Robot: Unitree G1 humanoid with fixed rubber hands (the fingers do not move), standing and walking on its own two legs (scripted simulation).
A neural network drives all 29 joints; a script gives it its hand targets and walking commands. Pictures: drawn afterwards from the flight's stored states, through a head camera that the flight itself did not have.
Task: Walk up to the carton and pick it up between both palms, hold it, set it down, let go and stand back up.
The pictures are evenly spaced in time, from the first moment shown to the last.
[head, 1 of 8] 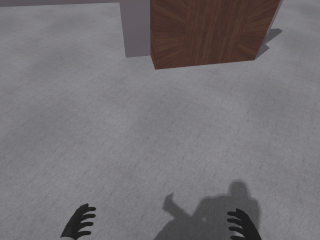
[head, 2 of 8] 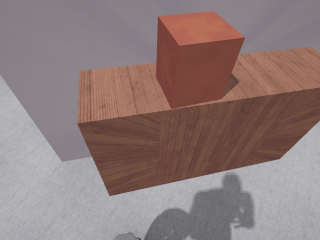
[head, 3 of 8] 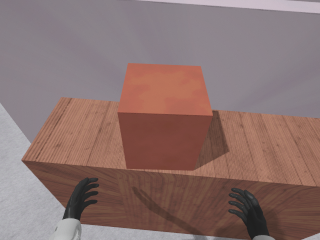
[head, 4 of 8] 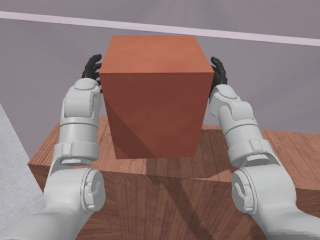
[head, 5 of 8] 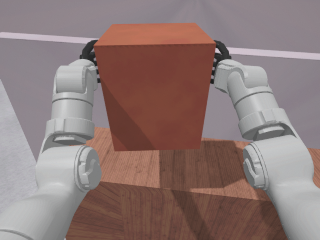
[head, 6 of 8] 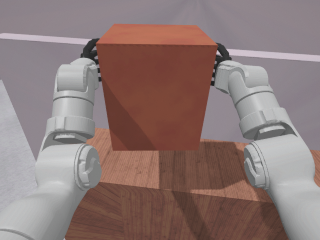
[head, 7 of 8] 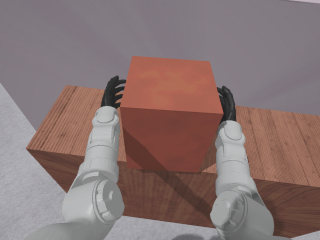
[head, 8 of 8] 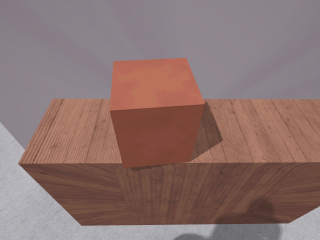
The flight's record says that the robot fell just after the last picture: no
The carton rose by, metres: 0.26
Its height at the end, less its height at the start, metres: +0.00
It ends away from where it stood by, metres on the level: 0.02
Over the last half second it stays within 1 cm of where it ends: yes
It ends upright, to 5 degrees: yes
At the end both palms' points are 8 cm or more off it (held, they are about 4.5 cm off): yes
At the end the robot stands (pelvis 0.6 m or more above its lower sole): yes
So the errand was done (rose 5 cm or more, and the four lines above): yes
